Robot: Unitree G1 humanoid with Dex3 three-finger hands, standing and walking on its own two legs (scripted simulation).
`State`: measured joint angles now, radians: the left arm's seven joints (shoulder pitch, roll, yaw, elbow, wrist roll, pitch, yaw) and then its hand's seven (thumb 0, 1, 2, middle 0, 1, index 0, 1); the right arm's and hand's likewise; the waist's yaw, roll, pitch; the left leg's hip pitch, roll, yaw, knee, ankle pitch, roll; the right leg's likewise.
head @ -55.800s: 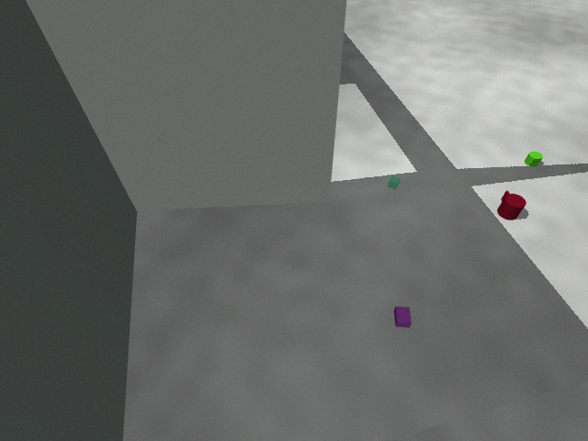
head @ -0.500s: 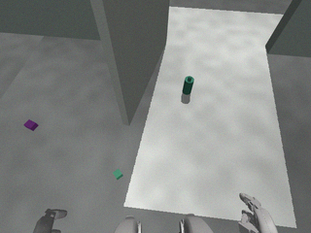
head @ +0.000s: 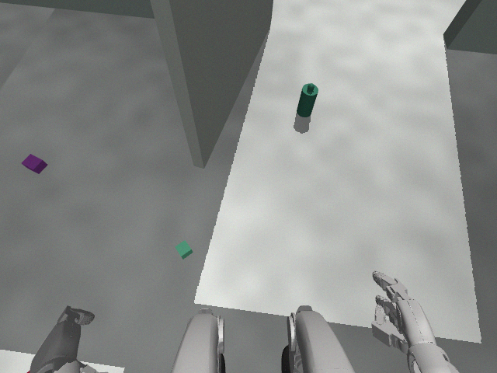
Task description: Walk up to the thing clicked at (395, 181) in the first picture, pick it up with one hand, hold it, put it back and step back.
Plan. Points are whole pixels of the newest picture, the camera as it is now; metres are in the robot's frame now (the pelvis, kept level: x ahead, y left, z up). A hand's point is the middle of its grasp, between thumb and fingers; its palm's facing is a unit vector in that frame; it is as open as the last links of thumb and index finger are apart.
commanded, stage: rise first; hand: left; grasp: from above
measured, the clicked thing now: (184, 249) +0.47 +0.22 -0.61
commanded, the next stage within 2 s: none
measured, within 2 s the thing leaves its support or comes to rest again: neither
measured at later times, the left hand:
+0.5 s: hand (129, 289) +0.30 +0.30 -0.34, palm faces -0.31 -0.17 -0.93, open 13.6 cm
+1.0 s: hand (149, 267) +0.37 +0.28 -0.43, palm faces -0.33 -0.27 -0.90, open 13.6 cm
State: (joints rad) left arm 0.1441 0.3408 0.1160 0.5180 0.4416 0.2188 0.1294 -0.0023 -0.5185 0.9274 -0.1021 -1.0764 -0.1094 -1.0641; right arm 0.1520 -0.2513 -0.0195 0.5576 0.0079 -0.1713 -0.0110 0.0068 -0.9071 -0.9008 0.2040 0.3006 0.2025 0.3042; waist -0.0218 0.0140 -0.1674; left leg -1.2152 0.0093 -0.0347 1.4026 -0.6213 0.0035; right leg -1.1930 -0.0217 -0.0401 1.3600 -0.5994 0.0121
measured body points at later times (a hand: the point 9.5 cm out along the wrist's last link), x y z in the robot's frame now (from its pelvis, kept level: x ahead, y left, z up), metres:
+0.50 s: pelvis -0.07 -0.01 -0.20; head +0.14 +0.00 +0.20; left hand +0.31 +0.30 -0.29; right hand +0.05 -0.28 -0.34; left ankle +0.02 +0.11 -0.60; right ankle +0.02 -0.13 -0.60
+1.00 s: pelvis -0.07 +0.00 -0.27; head +0.16 +0.03 +0.12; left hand +0.39 +0.29 -0.38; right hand -0.05 -0.27 -0.39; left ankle +0.01 +0.11 -0.60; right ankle +0.02 -0.13 -0.60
